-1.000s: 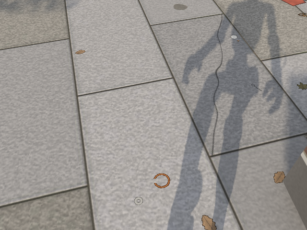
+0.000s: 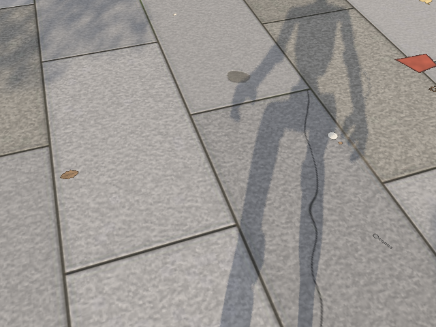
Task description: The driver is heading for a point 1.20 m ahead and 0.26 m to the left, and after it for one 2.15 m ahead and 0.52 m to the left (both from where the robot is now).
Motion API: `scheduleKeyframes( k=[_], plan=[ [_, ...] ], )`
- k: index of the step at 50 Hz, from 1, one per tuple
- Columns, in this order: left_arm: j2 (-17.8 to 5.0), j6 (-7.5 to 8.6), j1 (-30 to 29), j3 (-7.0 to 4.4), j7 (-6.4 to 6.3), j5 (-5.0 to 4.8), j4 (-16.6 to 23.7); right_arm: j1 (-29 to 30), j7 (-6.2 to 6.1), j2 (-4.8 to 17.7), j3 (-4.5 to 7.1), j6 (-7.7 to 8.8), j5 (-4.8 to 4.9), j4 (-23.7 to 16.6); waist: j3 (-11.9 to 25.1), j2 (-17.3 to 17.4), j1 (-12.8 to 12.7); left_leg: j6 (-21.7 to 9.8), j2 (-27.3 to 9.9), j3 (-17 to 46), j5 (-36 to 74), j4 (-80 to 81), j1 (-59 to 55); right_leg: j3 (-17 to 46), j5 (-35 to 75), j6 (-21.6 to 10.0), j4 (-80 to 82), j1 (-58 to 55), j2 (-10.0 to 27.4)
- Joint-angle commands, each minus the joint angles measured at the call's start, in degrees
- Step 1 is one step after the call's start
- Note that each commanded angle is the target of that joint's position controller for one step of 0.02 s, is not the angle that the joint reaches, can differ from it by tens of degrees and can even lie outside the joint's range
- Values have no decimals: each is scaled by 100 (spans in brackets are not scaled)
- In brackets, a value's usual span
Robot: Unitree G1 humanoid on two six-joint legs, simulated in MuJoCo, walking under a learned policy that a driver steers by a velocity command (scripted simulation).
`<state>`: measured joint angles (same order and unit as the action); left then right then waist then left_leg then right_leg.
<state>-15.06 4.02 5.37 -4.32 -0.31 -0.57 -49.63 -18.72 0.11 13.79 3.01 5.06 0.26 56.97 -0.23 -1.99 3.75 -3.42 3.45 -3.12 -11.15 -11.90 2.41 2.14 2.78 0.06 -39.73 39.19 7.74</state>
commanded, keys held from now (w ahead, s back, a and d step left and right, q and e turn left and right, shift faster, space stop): w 1.00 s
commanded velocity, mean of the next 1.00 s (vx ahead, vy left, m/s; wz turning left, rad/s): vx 0.50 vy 0.00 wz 0.00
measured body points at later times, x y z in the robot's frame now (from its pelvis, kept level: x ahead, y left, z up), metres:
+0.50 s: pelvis +0.29 -0.06 +0.00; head +0.31 -0.07 +0.45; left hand +0.30 +0.21 -0.13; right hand +0.45 -0.33 -0.12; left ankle +0.45 +0.12 -0.68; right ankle +0.26 -0.15 -0.75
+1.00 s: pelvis +0.58 +0.01 +0.00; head +0.60 +0.02 +0.45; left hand +0.72 +0.28 -0.12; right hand +0.59 -0.26 -0.13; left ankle +0.56 +0.09 -0.75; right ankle +0.69 -0.17 -0.68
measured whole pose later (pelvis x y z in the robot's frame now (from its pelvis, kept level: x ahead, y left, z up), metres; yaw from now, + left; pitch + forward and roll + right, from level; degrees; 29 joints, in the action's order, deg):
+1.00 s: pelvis +0.58 +0.01 +0.00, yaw +0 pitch +1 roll +1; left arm -16.0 4.0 7.1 -4.1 -0.6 -0.5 -52.0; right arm -18.4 0.7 13.7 3.3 5.1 -0.2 56.0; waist -0.3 -2.1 2.9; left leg -4.0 3.3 -3.5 -9.2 -14.9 7.2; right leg 2.0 -7.3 -0.6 -51.5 38.0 7.8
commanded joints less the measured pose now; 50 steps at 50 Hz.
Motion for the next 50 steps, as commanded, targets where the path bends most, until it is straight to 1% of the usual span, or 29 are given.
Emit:
scheduleKeyframes(
  k=[1,4,6,8,9,10,11,12,13,14,15,17,19,22,25,30,33,34,35,36,37,38,39,40,41,42,44,47,50],
  plan=[
    [-190,89,-697,26,84,-37,437,-161,-50,981,190,24,53,-172,-366,524,74,-772,-1456,608,1085,516,234,-230,414,10,647,-249,-207],
    [-259,138,-1017,46,196,-60,602,-378,-66,1027,224,-84,69,-45,-473,548,101,-741,-1756,684,1399,191,-434,-193,-20,-135,989,-75,-281],
    [-414,169,-850,8,248,-68,608,-305,-90,1109,264,-146,81,-43,-356,645,-96,-637,-1899,718,2062,-146,-732,-224,-471,-293,1128,-382,-379],
    [-736,185,189,-159,234,-37,315,-43,-101,1127,266,-203,95,-115,284,712,-710,-439,-1646,459,3765,-1339,-649,-522,-601,-539,1298,-1903,-724],
    [-1061,180,1224,-297,186,12,13,-45,-105,949,189,-214,53,-195,1022,511,-1096,-263,-1335,238,3377,-2646,111,-218,-459,-782,1073,-3541,-437],
    [-1615,146,1972,-428,143,108,-138,-582,-69,414,27,-134,-23,-329,1889,-653,-984,126,-525,-41,1191,-4874,2312,2101,-1058,-1564,1170,-5789,1001],
    [-1362,121,2056,-333,160,13,-181,-610,-27,331,-29,15,22,-267,2320,-1366,-991,209,8,613,-2147,-6034,3452,3993,-1729,-1995,2110,-6325,1546],
    [-1007,130,1658,-204,155,-37,-128,-145,20,863,110,131,180,-381,1590,-950,-1005,92,-392,950,-2034,-6524,4070,3396,-2159,-1712,2215,-5809,1340],
    [-806,133,1220,-143,137,-11,-13,296,31,929,116,192,244,-499,963,-598,-912,8,-698,783,-1538,-6419,4164,2556,-1930,-1498,2311,-4989,1114],
    [-678,144,841,-96,151,51,31,504,0,873,131,193,194,-529,512,-202,-728,10,-939,667,-1065,-6018,3976,1995,-1551,-1391,2528,-4127,898],
    [-485,176,601,-35,165,107,63,491,-31,864,179,129,125,-502,304,-213,-529,17,-1127,709,-763,-5633,3623,1597,-1165,-1289,2709,-3541,699],
    [-466,208,534,-20,186,112,15,267,-40,610,160,-27,89,-442,207,-300,-312,83,-1230,698,-534,-5278,3182,1223,-855,-1324,3021,-2980,581],
    [-644,241,667,-58,145,86,-76,448,-61,545,154,-103,47,-525,44,-197,-270,204,-1269,643,-176,-4831,3359,914,-527,-1403,3228,-2830,550],
    [-760,215,924,-81,49,66,-199,1006,-48,529,154,-97,-11,-716,-114,-91,-391,349,-1246,594,812,-3792,3688,527,-211,-1325,3341,-2980,442],
    [-796,188,1165,-76,1,20,-305,1602,9,403,97,-55,17,-870,-239,-117,-580,363,-1037,377,1639,-2709,3408,119,-205,-1151,3380,-2993,238],
    [-865,76,1672,-111,-23,-42,-598,2320,146,438,41,-9,81,-1143,-452,-122,-794,232,-870,355,1503,-1910,3525,122,-185,-1092,3081,-3878,566],
    [-975,-23,1592,-164,-56,-55,-637,2123,222,647,97,44,90,-1180,-297,-251,-549,6,-727,289,850,-1705,3114,174,721,-937,2585,-4349,777],
    [-1017,-54,1460,-173,-63,-60,-609,1717,220,780,167,56,80,-1083,-45,-321,-293,-97,-547,120,712,-1634,2481,74,1652,-852,2114,-4353,695],
    [-913,-87,1389,-133,-66,-50,-586,845,192,1004,302,54,60,-802,467,-236,116,-249,-375,-26,784,-1571,1305,-150,2278,-709,1127,-4120,406],
    [-717,-94,1454,-37,-74,33,-468,-209,140,1401,434,46,-7,-553,1294,252,449,-573,-1153,842,921,-1794,-454,-405,1180,-514,-521,-3064,71],
    [26,33,2162,179,-2,66,-427,-677,140,1871,541,3,-8,-398,2031,1762,129,-1541,-2474,3581,-214,-1227,-2489,-438,-2126,-95,-2692,-670,-1026],
    [-400,180,1855,95,33,-31,-486,-650,148,1332,374,-1,49,-431,2132,1525,302,-1504,-2525,4417,-895,-584,-2546,401,-3588,-165,-3470,49,-977],
    [-766,275,1320,-4,60,-191,-312,-165,130,1092,293,23,54,-514,1297,1248,252,-1234,-2356,3623,-882,-514,-1881,401,-3252,-278,-3693,522,-662],
    [-769,307,973,2,31,-207,-232,280,118,945,243,37,11,-638,823,780,107,-1088,-2155,2931,-446,-403,-1063,230,-2718,-320,-3485,428,-343],
    [-736,287,801,-31,-7,-123,-215,603,131,779,195,52,-49,-676,427,538,-56,-1022,-1969,2428,62,-220,-265,160,-2341,-307,-3097,202,-146],
    [-678,218,905,-60,-26,-79,-241,757,139,638,147,81,-110,-685,336,660,-268,-948,-1811,2091,377,-65,226,215,-2090,-309,-2820,-198,21],
    [-433,77,1066,-37,-34,-55,-289,743,150,632,142,103,-82,-634,231,698,-429,-990,-1709,1741,581,235,664,185,-1939,-254,-2434,-507,101],
    [-393,4,606,-35,-52,16,-118,489,58,890,205,119,-54,-521,-24,511,-396,-1070,-1712,1391,939,512,730,125,-1275,-74,-1617,-92,156],
    [-324,31,98,-15,-8,32,26,283,-20,918,204,76,-21,-442,-137,513,-275,-900,-1512,936,1147,576,628,24,-281,10,-574,-28,65]
  ],
)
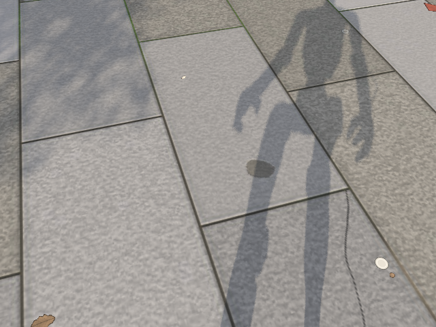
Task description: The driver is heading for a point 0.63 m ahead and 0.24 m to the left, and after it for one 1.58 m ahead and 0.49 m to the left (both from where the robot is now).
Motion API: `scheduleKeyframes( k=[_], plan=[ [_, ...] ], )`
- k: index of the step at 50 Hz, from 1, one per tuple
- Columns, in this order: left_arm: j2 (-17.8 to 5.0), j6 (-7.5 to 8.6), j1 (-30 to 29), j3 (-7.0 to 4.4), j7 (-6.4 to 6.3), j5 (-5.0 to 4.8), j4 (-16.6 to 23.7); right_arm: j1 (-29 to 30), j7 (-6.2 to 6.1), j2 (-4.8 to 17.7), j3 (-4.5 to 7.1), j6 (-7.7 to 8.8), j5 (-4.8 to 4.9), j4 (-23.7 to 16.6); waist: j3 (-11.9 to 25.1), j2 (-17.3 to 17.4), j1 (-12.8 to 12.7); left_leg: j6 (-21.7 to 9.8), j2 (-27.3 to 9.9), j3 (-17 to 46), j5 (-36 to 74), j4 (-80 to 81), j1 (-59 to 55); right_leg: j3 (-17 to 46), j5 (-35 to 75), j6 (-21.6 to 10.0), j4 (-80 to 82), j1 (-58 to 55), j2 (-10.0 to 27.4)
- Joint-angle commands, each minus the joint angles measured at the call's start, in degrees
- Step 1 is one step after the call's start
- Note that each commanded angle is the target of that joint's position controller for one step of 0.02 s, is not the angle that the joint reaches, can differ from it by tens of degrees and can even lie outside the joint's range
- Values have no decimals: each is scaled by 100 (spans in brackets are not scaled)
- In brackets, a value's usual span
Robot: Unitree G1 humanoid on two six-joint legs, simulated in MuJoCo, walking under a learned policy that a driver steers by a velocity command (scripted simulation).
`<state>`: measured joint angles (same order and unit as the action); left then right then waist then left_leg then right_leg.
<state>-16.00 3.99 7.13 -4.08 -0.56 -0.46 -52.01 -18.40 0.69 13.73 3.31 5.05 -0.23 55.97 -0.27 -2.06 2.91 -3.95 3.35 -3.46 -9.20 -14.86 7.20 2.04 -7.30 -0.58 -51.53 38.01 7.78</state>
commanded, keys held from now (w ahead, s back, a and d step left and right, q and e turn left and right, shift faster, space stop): w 0.04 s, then w+q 0.96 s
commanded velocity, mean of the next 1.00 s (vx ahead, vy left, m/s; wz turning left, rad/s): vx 0.50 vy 0.00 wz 0.43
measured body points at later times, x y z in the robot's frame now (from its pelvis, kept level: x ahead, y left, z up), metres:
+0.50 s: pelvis +0.28 -0.06 +0.00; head +0.30 -0.06 +0.45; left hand +0.28 +0.22 -0.13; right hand +0.44 -0.32 -0.13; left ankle +0.31 +0.11 -0.67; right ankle +0.29 -0.16 -0.75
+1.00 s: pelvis +0.53 +0.08 +0.00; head +0.55 +0.11 +0.44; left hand +0.56 +0.40 -0.11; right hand +0.71 -0.14 -0.12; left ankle +0.51 +0.14 -0.75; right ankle +0.67 -0.06 -0.67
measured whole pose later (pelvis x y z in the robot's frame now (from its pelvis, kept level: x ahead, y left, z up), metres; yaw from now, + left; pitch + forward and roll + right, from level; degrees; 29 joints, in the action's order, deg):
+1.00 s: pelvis +0.53 +0.08 +0.00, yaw +29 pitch +1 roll -1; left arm -17.0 6.1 4.2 -4.3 -0.4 0.3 -47.0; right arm -17.6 0.7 14.8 4.8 3.1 0.7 45.6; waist -2.7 -1.3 2.2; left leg -6.3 5.9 2.4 -9.7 -21.6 13.0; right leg 3.4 -15.2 1.6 -57.6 34.4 6.0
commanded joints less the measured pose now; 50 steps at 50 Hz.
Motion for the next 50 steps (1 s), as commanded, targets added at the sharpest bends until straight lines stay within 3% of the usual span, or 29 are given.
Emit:
scheduleKeyframes(
  k=[1,4,7,10,11,12,13,14,15,16,17,18,20,23,27,31,34,36,37,38,39,40,41,42,43,44,45,47,50],
  plan=[
    [-192,48,-273,-20,38,10,311,175,-91,931,172,69,44,-313,-177,535,-133,-786,-1426,822,976,881,153,-38,1001,79,956,-10,-10],
    [-143,83,-912,32,99,-21,489,-231,-107,945,175,30,102,-152,-339,494,92,-736,-1406,766,862,826,14,-174,1334,102,1691,-240,-215],
    [-223,157,-1279,45,192,-53,661,-461,-131,998,206,-69,144,-46,-450,539,144,-727,-1615,987,912,475,-479,-78,1056,62,2172,-209,-328],
    [-507,249,-917,-42,237,-65,631,-331,-168,1122,272,-148,162,-72,-237,730,-186,-577,-1784,1259,1414,-67,-703,-74,538,-80,2451,-949,-473],
    [-661,271,-373,-131,216,-51,483,-209,-170,1097,263,-167,165,-117,58,734,-501,-461,-1607,1158,2095,-628,-616,-194,437,-191,2595,-1738,-599],
    [-966,293,595,-272,165,6,223,-174,-165,894,191,-170,125,-190,747,615,-892,-280,-1249,934,2144,-1771,-91,-67,528,-400,2388,-3204,-409],
    [-1456,278,1509,-387,117,82,103,-416,-157,479,60,-144,-27,-353,1743,-313,-1038,0,-658,572,343,-3735,1322,1272,526,-826,2131,-5140,858],
    [-1547,211,1684,-393,152,57,-1,-989,-133,28,-56,-37,132,-404,2392,-1810,-771,208,-18,663,-2544,-5259,3024,3662,-870,-1479,3102,-6275,1779],
    [-947,211,1477,-237,141,29,71,-550,-137,731,117,5,279,-361,1767,-1035,-908,160,-391,1131,-2416,-5880,3520,3461,-1692,-1244,3420,-5735,1531],
    [-671,225,981,-145,120,16,160,-67,-162,941,188,4,351,-521,985,-712,-864,85,-644,995,-1832,-5910,3727,2592,-1569,-984,3549,-4926,1384],
    [-517,238,578,-83,126,51,206,87,-195,869,203,-33,309,-532,586,-345,-683,95,-886,919,-1346,-5773,3485,1974,-1069,-887,3731,-4146,1173],
    [-400,254,323,-58,126,88,196,90,-207,758,233,-80,247,-546,320,-394,-512,107,-1051,955,-1011,-5488,3232,1480,-689,-852,3912,-3577,1012],
    [-293,269,128,-48,119,139,154,-33,-169,520,249,-224,250,-565,136,-495,-285,121,-1211,933,-765,-5252,2821,773,-284,-824,4208,-3025,820],
    [-489,303,231,-119,51,140,60,234,-155,424,260,-367,204,-774,-82,-236,-233,214,-1273,934,-280,-4860,3157,159,324,-951,4438,-2924,867],
    [-673,251,360,-178,-47,146,15,769,-30,381,226,-334,157,-1006,-233,-109,-329,290,-1205,763,775,-3644,3269,-636,767,-869,4517,-3111,737],
    [-850,159,703,-236,-96,61,-36,1589,127,303,132,-311,133,-1332,-481,21,-624,211,-1079,300,1053,-2682,3201,-1135,924,-797,4465,-3528,811],
    [-984,35,887,-294,-87,-37,-85,1858,222,393,135,-332,145,-1571,-545,-48,-627,29,-933,84,535,-2324,3206,-1327,1601,-689,4078,-4150,989],
    [-1150,-44,774,-344,-98,-96,-30,1613,252,590,227,-353,146,-1631,-263,-238,-370,-185,-588,-233,-50,-2275,2584,-1494,3444,-568,3355,-4363,1012],
    [-1220,-95,696,-363,-103,-123,-1,1137,248,760,326,-363,164,-1554,33,-304,-69,-326,-336,-397,-274,-2234,1934,-1582,4299,-496,2605,-4342,958],
    [-1210,-135,580,-346,-103,-149,39,258,210,1033,493,-365,188,-1333,476,-197,433,-527,-45,-477,39,-1844,704,-1734,4421,-324,1433,-3981,745],
    [-1011,-108,660,-267,-109,-18,128,-682,86,1556,719,-415,201,-1087,991,369,779,-825,-455,487,23,-1653,-1032,-1763,2834,-19,-329,-2630,502],
    [-98,52,1097,-2,-42,196,465,-455,51,2157,776,-374,238,-1107,1319,1865,-7,-1823,-1830,3745,-880,-1016,-2631,-1213,-2408,323,-2266,-92,-712],
    [-475,309,579,-28,36,-45,567,-633,100,1752,621,-271,151,-1316,1993,1163,337,-2031,-2240,5112,-1486,-167,-2965,160,-2783,212,-2883,553,-857],
    [-718,441,45,-94,81,-262,730,-473,123,1404,519,-178,99,-1262,1256,851,409,-1740,-2141,4383,-990,-52,-2597,207,-2241,54,-2837,1078,-611],
    [-670,513,-5,-75,57,-195,704,-151,112,1222,463,-122,124,-1305,834,494,194,-1536,-1895,3636,-442,-126,-1832,221,-1728,-52,-2388,920,-346],
    [-712,513,46,-117,14,-33,619,298,101,1016,403,-110,115,-1404,561,317,-62,-1380,-1667,3060,126,-115,-1012,247,-1399,-37,-1875,477,-158],
    [-789,441,172,-168,11,16,578,568,75,859,339,-102,57,-1519,475,386,-270,-1306,-1509,2714,574,-8,-458,300,-1187,-18,-1568,29,-32],
    [-710,285,212,-183,18,61,618,594,17,911,336,-84,64,-1565,380,379,-402,-1323,-1404,2461,1030,179,49,245,-1025,125,-1058,-286,-28],
    [-500,190,-315,-119,-6,138,822,301,-114,1139,390,-74,109,-1508,123,354,-292,-1250,-1200,2038,1322,296,397,116,-189,368,21,-164,-191]
  ],
)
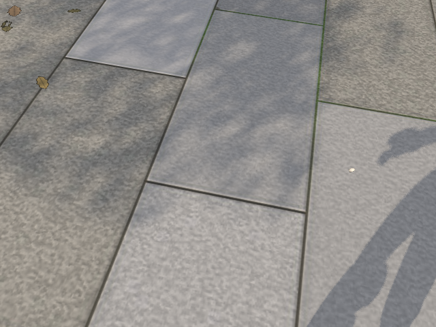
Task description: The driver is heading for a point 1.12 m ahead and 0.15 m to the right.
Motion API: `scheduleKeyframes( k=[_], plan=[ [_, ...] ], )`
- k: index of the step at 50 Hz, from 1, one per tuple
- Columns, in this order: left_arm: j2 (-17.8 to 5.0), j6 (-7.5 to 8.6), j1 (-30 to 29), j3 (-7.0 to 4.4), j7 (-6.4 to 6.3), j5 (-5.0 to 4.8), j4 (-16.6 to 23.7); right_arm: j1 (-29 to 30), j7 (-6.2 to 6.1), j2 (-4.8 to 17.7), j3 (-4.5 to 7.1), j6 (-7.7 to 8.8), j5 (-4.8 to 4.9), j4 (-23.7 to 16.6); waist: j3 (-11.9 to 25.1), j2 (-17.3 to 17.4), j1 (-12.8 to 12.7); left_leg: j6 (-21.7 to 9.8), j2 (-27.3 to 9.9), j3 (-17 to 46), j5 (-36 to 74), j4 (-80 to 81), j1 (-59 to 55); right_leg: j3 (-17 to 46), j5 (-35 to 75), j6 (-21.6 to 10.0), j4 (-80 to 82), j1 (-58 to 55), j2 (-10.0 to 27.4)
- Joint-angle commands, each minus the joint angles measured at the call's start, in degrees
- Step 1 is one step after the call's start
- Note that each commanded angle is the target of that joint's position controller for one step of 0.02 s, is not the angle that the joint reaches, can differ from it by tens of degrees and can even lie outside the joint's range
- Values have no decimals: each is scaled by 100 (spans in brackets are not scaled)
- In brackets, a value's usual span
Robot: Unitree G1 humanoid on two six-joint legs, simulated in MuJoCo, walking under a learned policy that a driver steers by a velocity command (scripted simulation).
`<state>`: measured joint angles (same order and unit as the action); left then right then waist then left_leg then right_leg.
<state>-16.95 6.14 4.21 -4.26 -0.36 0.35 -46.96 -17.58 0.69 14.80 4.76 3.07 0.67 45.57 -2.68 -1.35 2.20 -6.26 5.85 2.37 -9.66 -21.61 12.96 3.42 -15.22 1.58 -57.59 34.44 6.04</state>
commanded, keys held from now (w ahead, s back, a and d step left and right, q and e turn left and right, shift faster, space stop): w+q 0.44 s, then w+e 0.56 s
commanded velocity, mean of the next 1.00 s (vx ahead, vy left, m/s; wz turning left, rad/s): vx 0.50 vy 0.00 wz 0.18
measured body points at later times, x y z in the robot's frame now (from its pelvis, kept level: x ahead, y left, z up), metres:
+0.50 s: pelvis +0.29 -0.04 +0.00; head +0.32 -0.03 +0.45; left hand +0.28 +0.25 -0.12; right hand +0.50 -0.27 -0.10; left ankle +0.27 +0.11 -0.67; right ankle +0.32 -0.14 -0.74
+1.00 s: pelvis +0.53 +0.08 +0.00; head +0.55 +0.09 +0.45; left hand +0.62 +0.38 -0.11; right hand +0.63 -0.19 -0.11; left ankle +0.49 +0.18 -0.74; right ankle +0.62 -0.07 -0.67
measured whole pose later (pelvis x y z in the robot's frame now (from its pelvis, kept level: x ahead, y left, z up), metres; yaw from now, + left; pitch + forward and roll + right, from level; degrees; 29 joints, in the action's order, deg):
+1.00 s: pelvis +0.53 +0.08 +0.00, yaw +7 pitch +1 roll +2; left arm -18.4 1.7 11.3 -4.4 0.5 -1.6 -45.7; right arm -17.4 0.2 15.1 4.3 5.2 -0.9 45.2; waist -0.6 -3.0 2.0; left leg -1.4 0.2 -8.4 -11.7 -17.6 7.3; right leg 2.7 -11.8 1.0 -60.5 38.0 6.2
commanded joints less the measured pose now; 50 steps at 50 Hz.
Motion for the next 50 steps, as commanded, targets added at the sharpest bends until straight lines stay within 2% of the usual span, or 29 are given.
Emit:
scheduleKeyframes(
  k=[1,5,8,11,12,13,14,15,16,17,18,19,20,22,25,29,33,35,36,37,38,39,40,41,42,43,44,46,50],
  plan=[
    [-355,-23,-234,-78,-15,56,385,142,-145,1041,247,111,27,-452,306,337,-148,-924,-1336,1330,1268,961,-102,-32,1022,186,1078,145,-98],
    [-241,30,-934,1,87,-32,634,-166,-176,1030,247,59,46,-367,155,587,154,-615,-1126,1223,630,876,131,-114,2158,162,2470,-386,-450],
    [-399,87,-1145,-23,153,-77,792,-403,-184,976,237,16,80,-272,151,646,226,-557,-1295,1610,478,482,-318,33,2030,65,2890,-430,-532],
    [-590,183,-913,-83,203,-91,793,-406,-234,988,246,-58,59,-289,224,851,61,-474,-1452,2059,775,-67,-755,47,1296,-110,3107,-737,-600],
    [-663,217,-523,-130,193,-82,695,-314,-237,948,229,-80,58,-334,361,936,-158,-393,-1354,2079,1102,-355,-744,-63,1233,-227,3286,-1252,-655],
    [-852,251,122,-220,163,-14,553,-214,-220,772,160,-75,40,-417,809,879,-478,-214,-1048,1885,1456,-1093,-506,21,1320,-439,3296,-2313,-472],
    [-1178,251,1092,-305,116,70,464,-176,-201,503,45,-59,-58,-570,1668,321,-874,22,-675,1406,652,-2686,305,944,1075,-798,3095,-3909,495],
    [-1579,159,1590,-407,131,99,244,-1113,-185,132,-63,5,120,-710,2381,-1772,-437,431,85,763,-2394,-4560,2438,3730,-20,-1796,3625,-5768,1813],
    [-1002,123,1464,-283,155,-67,325,-1069,-206,772,25,11,201,-557,2037,-1252,-568,485,-427,904,-2381,-5315,3171,4208,-1327,-1713,3926,-5604,1865],
    [-610,76,1180,-177,122,-81,421,-376,-199,1108,117,-18,163,-635,1235,-667,-740,514,-636,779,-1831,-5448,3357,3192,-1301,-1416,4031,-4846,1578],
    [-534,26,871,-130,108,-11,457,-22,-209,1081,128,-44,101,-715,780,-270,-646,535,-845,582,-1408,-5325,3160,2418,-610,-1244,4134,-4052,1328],
    [-428,-5,693,-95,99,26,421,194,-192,1002,143,-48,35,-800,441,-245,-538,535,-999,566,-1149,-5042,3022,1897,-14,-1200,4264,-3449,1124],
    [-359,2,621,-59,84,70,396,159,-152,883,147,-74,63,-830,341,-366,-392,509,-1152,555,-998,-4851,2748,1448,353,-1131,4406,-3070,957],
    [-386,44,634,-81,85,18,312,119,-114,615,98,-140,124,-895,275,-477,-306,519,-1278,415,-925,-4530,2620,919,716,-1186,4678,-2801,886],
    [-622,99,902,-134,130,-17,98,388,-113,349,-19,-117,21,-1034,228,-245,-292,568,-1245,396,-570,-3631,2643,624,1349,-1454,4920,-2703,900],
    [-820,-19,971,-153,133,-168,43,1174,17,283,-131,58,-26,-1174,74,-184,-456,622,-1130,-95,600,-1947,2152,39,1813,-1324,4918,-2560,531],
    [-1030,-138,1519,-188,116,-236,-143,1760,120,449,-111,164,60,-1346,49,-337,-611,635,-861,-169,648,-1078,1735,286,1784,-1205,4587,-2930,741],
    [-1086,-201,1521,-193,89,-256,-197,1501,125,647,-27,206,69,-1296,177,-457,-330,503,-759,-181,522,-675,1105,401,1922,-1049,4216,-2998,832],
    [-1034,-213,1494,-165,76,-256,-203,1015,92,813,70,211,38,-1145,443,-429,-31,376,-649,-269,543,-458,260,258,2466,-907,3678,-2850,666],
    [-810,-197,1510,-83,75,-202,-181,226,27,1106,213,209,-30,-944,977,-329,345,190,-868,-97,631,-550,-1018,12,2450,-697,2625,-2373,341],
    [-314,-165,1515,99,80,14,35,-763,-74,1601,336,165,-151,-851,1964,618,674,-196,-2232,1285,819,-776,-2661,-330,530,-395,664,-1181,-106],
    [-10,-74,2109,184,82,-159,129,-782,-45,1761,326,113,-204,-805,2566,2008,316,-922,-3168,3534,-414,4,-3524,-74,-1977,-234,-852,405,-671],
    [-648,-69,1785,17,74,-301,56,-620,-20,1228,199,121,-137,-816,1906,1260,450,-789,-2928,3335,-1074,278,-3009,303,-1784,-233,-1477,953,-397],
    [-775,-80,1421,-39,78,-323,175,-327,-19,970,107,146,-64,-793,1216,1110,376,-607,-2729,2477,-973,386,-2392,215,-1264,-275,-1521,1187,-196],
    [-695,-126,1283,-41,53,-272,165,31,2,783,42,173,-70,-783,883,802,187,-509,-2491,1927,-585,562,-1738,153,-809,-247,-1376,974,-1],
    [-642,-188,1241,-65,47,-207,174,321,25,612,5,203,-86,-760,576,838,15,-467,-2296,1441,-237,778,-1207,168,-490,-214,-1123,789,126],
    [-535,-265,1340,-65,60,-214,162,494,24,559,3,245,-125,-725,467,941,-151,-429,-2212,1087,30,975,-819,207,-266,-179,-1016,471,230],
    [-324,-385,1286,-37,72,-227,223,634,-4,565,41,327,-139,-635,313,776,-284,-480,-2200,577,582,1250,-515,185,-1,-99,-866,377,260],
    [-203,-448,812,-4,126,-165,458,516,-105,756,131,352,-163,-430,106,483,-251,-464,-2166,-277,1103,1416,-610,199,926,-14,101,646,245]
  ],
)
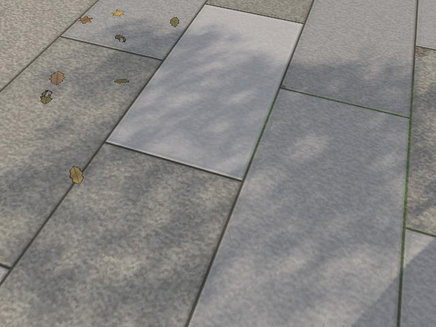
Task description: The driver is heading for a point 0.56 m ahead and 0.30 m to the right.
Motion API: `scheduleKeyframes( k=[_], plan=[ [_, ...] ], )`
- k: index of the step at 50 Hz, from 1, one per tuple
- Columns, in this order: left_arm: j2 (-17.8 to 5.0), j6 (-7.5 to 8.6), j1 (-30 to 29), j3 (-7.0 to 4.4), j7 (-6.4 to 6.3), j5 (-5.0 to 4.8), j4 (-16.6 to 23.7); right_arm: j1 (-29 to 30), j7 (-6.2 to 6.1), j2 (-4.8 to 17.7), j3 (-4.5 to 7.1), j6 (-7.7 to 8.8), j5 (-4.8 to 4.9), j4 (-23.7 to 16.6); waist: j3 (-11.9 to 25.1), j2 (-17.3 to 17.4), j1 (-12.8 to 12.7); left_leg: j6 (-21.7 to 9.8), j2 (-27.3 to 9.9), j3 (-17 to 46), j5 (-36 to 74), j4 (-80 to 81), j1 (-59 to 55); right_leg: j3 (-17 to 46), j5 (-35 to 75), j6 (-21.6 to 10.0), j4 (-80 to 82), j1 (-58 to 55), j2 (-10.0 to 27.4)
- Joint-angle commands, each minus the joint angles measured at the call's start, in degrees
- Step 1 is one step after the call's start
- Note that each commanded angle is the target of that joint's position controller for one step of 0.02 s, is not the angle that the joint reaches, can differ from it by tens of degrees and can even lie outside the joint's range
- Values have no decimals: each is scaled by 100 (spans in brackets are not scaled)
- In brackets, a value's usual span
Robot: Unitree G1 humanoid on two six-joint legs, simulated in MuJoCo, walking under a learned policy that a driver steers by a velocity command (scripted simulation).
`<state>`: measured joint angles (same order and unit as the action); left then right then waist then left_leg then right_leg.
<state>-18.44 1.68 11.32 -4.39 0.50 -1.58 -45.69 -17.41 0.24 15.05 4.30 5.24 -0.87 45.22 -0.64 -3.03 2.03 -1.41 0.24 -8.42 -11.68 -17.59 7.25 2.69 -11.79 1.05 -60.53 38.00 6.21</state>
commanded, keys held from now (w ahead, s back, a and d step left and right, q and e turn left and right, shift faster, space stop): w+e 0.74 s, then no key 0.26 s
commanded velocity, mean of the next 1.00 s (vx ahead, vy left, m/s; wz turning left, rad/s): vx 0.45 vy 0.00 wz -0.51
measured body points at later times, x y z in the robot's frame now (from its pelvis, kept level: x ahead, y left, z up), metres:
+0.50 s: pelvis +0.27 -0.09 +0.00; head +0.30 -0.12 +0.45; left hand +0.42 +0.16 -0.11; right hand +0.37 -0.40 -0.09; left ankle +0.41 +0.07 -0.67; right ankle +0.25 -0.15 -0.75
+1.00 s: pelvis +0.52 -0.13 +0.00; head +0.57 -0.14 +0.45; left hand +0.81 +0.02 -0.10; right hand +0.46 -0.41 -0.12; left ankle +0.59 -0.04 -0.75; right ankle +0.50 -0.28 -0.70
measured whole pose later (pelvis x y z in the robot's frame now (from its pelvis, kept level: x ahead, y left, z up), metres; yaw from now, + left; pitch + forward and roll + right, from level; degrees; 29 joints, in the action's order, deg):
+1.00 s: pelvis +0.52 -0.13 +0.00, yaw -32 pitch +2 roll +1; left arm -17.3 0.0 9.5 -3.5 -1.0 -0.2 -37.4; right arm -12.7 1.0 14.8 2.9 4.2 -0.6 46.6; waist -3.4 -2.1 2.2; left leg -1.9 1.2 -2.5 -9.7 -21.7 13.8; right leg 3.9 -18.3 2.6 -49.4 31.6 1.6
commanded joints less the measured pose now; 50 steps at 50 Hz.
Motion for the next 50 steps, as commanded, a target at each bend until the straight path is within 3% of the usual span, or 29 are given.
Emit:
scheduleKeyframes(
  k=[1,4,8,10,11,12,13,14,15,16,17,18,19,23,26,28,30,33,35,36,37,38,39,40,41,42,44,46,50],
  plan=[
    [-17,10,-49,30,81,31,379,486,-77,788,194,123,-2,-364,-142,644,-192,-895,-1551,578,1325,1031,-50,192,887,21,770,214,198],
    [41,31,-656,90,198,52,594,290,-118,972,256,71,53,-253,-319,545,32,-784,-1569,130,1329,1043,-203,-144,1329,-91,1647,29,84],
    [-98,10,-1102,66,306,49,884,57,-123,1163,339,-66,191,-80,-456,573,112,-624,-1773,-141,1823,667,-919,-427,763,-383,2208,55,-55],
    [-270,-9,-879,-27,322,53,939,111,-141,1344,386,-152,241,-73,-179,735,-112,-496,-1771,-315,3656,-76,-1144,-770,168,-616,2267,-535,-407],
    [-437,-20,-347,-135,308,35,840,175,-150,1407,397,-211,268,-84,153,770,-439,-398,-1674,-443,4549,-896,-1104,-964,7,-767,2361,-1264,-687],
    [-752,-36,581,-325,249,12,592,204,-160,1325,351,-243,283,-105,640,653,-926,-201,-1431,-613,4619,-2138,-648,-1018,305,-977,2685,-2621,-996],
    [-1333,-103,1410,-536,120,-7,413,50,-177,1026,229,-201,106,-216,1142,-103,-1170,123,-1153,-655,2543,-4019,815,309,504,-1331,2815,-4314,-262],
    [-1883,-31,1063,-558,120,-16,535,-460,-106,231,-27,-27,-54,-540,1724,-1394,-368,456,73,268,-2307,-5854,3197,3730,-719,-2456,3646,-5876,1041],
    [-1348,56,1220,-408,168,15,695,280,-41,778,42,177,200,-594,2079,-529,-898,327,5,1349,-2250,-6279,3800,4453,-1324,-2419,4429,-5993,1270],
    [-1043,143,1043,-320,181,52,631,732,-13,974,96,273,377,-726,1245,-292,-902,173,-225,1302,-1689,-6123,4213,3678,-936,-2159,4495,-5448,1150],
    [-864,180,723,-263,169,33,669,763,-58,902,68,321,274,-687,830,124,-654,100,-482,1313,-1200,-5659,3976,3023,-402,-1967,4430,-4632,908],
    [-649,176,333,-197,144,53,744,723,-102,935,105,311,109,-612,534,180,-408,126,-650,1322,-906,-5161,3538,2431,239,-1828,4440,-3839,672],
    [-533,179,122,-149,111,137,859,591,-97,974,139,247,64,-583,470,47,-211,147,-752,1375,-699,-4934,3116,2135,684,-1791,4546,-3331,531],
    [-692,217,238,-195,-20,104,855,787,-95,700,85,47,-12,-686,261,122,-127,442,-636,1183,-78,-3881,2876,1480,1686,-1805,4778,-2586,263],
    [-754,183,479,-222,-106,51,772,1433,-53,508,-7,56,-5,-846,105,-19,-365,541,-400,1142,1118,-2519,2705,1130,1438,-1522,4719,-2407,-54],
    [-763,147,660,-228,-133,34,718,1833,10,458,-46,93,49,-933,46,-119,-538,542,-201,1090,1633,-1794,2410,1135,1074,-1392,4664,-2335,-125],
    [-779,116,877,-240,-141,8,637,2107,70,527,-37,135,112,-1024,3,-161,-649,504,-96,1147,1758,-1435,2265,1380,833,-1355,4531,-2474,-19],
    [-720,56,1009,-236,-171,4,590,2131,143,729,32,210,136,-1066,20,-256,-595,344,-35,1297,1305,-1033,2165,1886,713,-1265,4040,-3018,173],
    [-712,18,906,-247,-181,20,623,1739,140,846,102,264,147,-986,107,-454,-355,159,1,1227,850,-883,1654,2109,1003,-1150,3664,-3140,195],
    [-581,15,812,-200,-170,32,675,1209,105,970,183,292,113,-854,378,-435,-65,-8,-17,1152,917,-680,839,1992,1359,-997,3169,-3018,-48],
    [-286,37,737,-84,-141,91,790,418,60,1222,266,317,0,-774,1106,-124,318,-358,-729,1751,790,-886,-586,1649,1063,-787,1866,-2459,-359],
    [77,82,1451,26,-163,4,930,-253,35,1751,394,254,-142,-636,2004,1413,153,-1297,-2083,4037,396,-715,-2678,830,-792,-285,-206,-575,-1226],
    [-271,108,1613,14,-180,-16,903,-278,85,1382,315,207,1,-582,2033,2006,106,-1559,-2505,5356,84,-247,-2786,838,-2327,-134,-1178,304,-1091],
    [-696,82,1219,-108,-182,-12,855,76,71,963,187,165,49,-671,1248,1316,173,-1370,-2299,4539,576,-248,-2072,936,-2016,-37,-1593,497,-865],
    [-745,37,814,-128,-196,52,919,380,63,765,106,104,4,-736,836,816,122,-1219,-2046,3593,1633,-348,-1345,712,-1729,44,-1622,318,-700],
    [-689,8,565,-140,-199,123,1002,606,81,617,44,68,-8,-689,490,639,5,-1168,-1785,2923,2701,-338,-669,612,-1611,91,-1330,171,-595],
    [-411,-84,647,-110,-178,103,1003,802,112,513,-19,73,-37,-577,358,854,-272,-1049,-1436,2154,3557,-192,81,470,-1512,103,-587,-413,-392],
    [-117,-139,664,-14,-181,104,1000,908,105,666,15,70,-26,-436,419,1003,-363,-1163,-1346,1756,4084,-28,348,245,-1260,180,233,-770,-425],
    [-38,-163,309,77,-129,148,1026,1011,33,947,75,-63,93,-241,781,1001,-287,-1108,-1262,1242,3978,47,436,-14,35,160,1751,-1667,-424]
  ],
)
